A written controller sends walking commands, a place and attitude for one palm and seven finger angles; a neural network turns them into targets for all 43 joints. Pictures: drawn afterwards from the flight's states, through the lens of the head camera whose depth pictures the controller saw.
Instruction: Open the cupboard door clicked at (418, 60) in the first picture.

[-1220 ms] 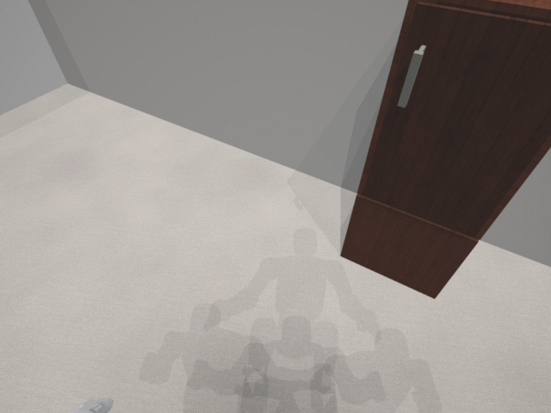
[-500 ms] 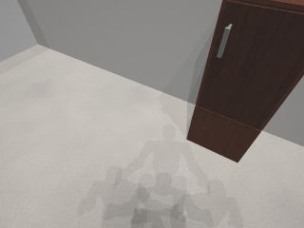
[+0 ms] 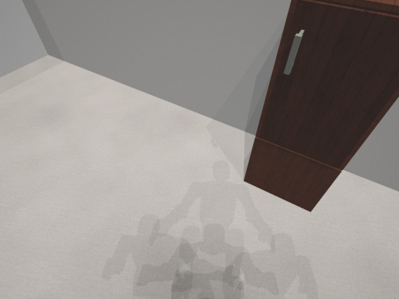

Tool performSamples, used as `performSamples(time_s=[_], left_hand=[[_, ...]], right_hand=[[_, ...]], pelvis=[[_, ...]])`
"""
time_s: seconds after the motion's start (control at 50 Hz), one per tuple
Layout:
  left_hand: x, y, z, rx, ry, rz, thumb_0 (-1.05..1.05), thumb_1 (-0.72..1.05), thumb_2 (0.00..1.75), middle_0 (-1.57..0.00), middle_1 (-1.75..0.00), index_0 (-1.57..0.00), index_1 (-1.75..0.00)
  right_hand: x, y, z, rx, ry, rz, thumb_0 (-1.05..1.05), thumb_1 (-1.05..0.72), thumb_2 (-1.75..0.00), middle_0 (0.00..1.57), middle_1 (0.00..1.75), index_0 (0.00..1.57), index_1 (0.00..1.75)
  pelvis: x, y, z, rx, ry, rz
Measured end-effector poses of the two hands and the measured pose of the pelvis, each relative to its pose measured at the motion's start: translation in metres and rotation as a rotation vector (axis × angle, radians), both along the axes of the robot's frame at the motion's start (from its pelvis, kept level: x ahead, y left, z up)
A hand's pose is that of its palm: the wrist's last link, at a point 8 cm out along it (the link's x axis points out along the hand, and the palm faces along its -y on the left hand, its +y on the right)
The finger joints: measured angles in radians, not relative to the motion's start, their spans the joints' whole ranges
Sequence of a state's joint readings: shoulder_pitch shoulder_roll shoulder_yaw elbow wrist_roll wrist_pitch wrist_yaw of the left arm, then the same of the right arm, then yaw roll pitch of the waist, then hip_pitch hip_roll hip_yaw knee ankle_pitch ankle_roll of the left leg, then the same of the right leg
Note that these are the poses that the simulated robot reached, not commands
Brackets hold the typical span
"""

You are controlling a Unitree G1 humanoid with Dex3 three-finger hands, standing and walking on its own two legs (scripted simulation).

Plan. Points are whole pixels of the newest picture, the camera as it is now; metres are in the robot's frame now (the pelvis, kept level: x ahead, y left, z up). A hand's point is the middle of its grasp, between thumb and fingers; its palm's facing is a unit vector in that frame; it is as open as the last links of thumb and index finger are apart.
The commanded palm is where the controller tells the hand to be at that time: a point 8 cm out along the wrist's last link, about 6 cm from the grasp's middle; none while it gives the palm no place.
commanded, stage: look at it before walking up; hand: left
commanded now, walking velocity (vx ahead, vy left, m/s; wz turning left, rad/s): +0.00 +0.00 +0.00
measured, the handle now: (294, 52) +0.84 -0.26 +0.10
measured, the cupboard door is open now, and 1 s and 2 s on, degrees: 0 0 0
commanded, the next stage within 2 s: turn to face it in 0.22 s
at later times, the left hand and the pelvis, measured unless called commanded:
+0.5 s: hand out of the picture +0.08 +0.24 -0.16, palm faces -0.05 -0.94 -0.33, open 7.4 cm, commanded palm none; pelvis +0.01 +0.00 +0.00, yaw -3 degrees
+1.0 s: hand out of the picture +0.06 +0.15 -0.16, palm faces -0.23 -0.94 -0.26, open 7.4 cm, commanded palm none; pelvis -0.02 -0.03 -0.01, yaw -17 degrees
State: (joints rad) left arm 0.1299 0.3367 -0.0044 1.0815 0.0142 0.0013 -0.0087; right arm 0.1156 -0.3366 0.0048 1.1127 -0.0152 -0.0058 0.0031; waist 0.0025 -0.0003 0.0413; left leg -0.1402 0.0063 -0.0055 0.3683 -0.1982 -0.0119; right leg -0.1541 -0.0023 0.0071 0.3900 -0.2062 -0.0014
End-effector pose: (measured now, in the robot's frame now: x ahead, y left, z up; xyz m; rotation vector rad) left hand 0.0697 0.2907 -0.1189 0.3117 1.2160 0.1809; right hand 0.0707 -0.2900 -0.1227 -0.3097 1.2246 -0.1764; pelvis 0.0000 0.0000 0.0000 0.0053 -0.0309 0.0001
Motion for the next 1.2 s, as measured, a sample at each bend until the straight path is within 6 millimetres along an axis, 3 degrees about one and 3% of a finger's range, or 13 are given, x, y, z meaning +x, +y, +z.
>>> performSamples(time_s=[0.48, 0.66, 0.8, 0.9, 1.0, 1.1, 1.2], left_hand=[[0.007, 0.0, -0.004, 0.003, 0.02, -0.008, 0.01, 0.9, 0.9, -0.2, -0.3, -0.21, -0.3], [0.004, -0.032, -0.024, -0.045, 0.085, -0.078, 0.01, 0.91, 0.9, -0.2, -0.3, -0.2, -0.3], [0.003, -0.071, -0.027, -0.036, 0.07, -0.136, 0.01, 0.91, 0.9, -0.2, -0.3, -0.2, -0.3], [-0.006, -0.088, -0.016, -0.046, 0.097, -0.145, 0.01, 0.91, 0.9, -0.2, -0.3, -0.21, -0.3], [-0.002, -0.096, -0.011, -0.061, 0.106, -0.178, 0.01, 0.9, 0.9, -0.2, -0.3, -0.21, -0.3], [0.009, -0.093, -0.014, -0.077, 0.084, -0.207, 0.01, 0.9, 0.9, -0.21, -0.3, -0.21, -0.3], [0.021, -0.081, -0.021, -0.098, 0.066, -0.235, 0.01, 0.9, 0.9, -0.2, -0.3, -0.21, -0.3]], right_hand=[[0.011, 0.006, 0.0, -0.002, -0.03, -0.031, 0.01, -0.9, -0.9, 0.2, 0.3, 0.2, 0.3], [-0.028, 0.024, -0.024, 0.074, -0.036, -0.151, 0.0, -0.9, -0.9, 0.2, 0.3, 0.2, 0.3], [-0.064, 0.009, -0.056, 0.136, 0.003, -0.25, 0.01, -0.9, -0.9, 0.2, 0.3, 0.2, 0.3], [-0.077, 0.001, -0.041, 0.134, 0.019, -0.289, 0.01, -0.9, -0.9, 0.2, 0.3, 0.2, 0.3], [-0.085, -0.006, -0.027, 0.111, -0.003, -0.332, 0.01, -0.9, -0.9, 0.2, 0.3, 0.2, 0.3], [-0.088, -0.002, -0.02, 0.085, -0.023, -0.366, 0.01, -0.9, -0.9, 0.2, 0.3, 0.2, 0.29], [-0.086, 0.014, -0.013, 0.065, -0.054, -0.387, 0.01, -0.9, -0.9, 0.2, 0.3, 0.2, 0.29]], pelvis=[[0.006, 0.003, -0.002, -0.001, 0.006, -0.043], [-0.006, -0.004, -0.015, 0.032, 0.001, -0.153], [-0.014, -0.026, -0.03, 0.024, 0.009, -0.228], [-0.018, -0.033, -0.015, 0.029, 0.023, -0.256], [-0.018, -0.034, -0.006, 0.036, 0.041, -0.295], [-0.016, -0.026, -0.005, 0.02, 0.046, -0.326], [-0.014, -0.01, -0.006, 0.003, 0.047, -0.359]])
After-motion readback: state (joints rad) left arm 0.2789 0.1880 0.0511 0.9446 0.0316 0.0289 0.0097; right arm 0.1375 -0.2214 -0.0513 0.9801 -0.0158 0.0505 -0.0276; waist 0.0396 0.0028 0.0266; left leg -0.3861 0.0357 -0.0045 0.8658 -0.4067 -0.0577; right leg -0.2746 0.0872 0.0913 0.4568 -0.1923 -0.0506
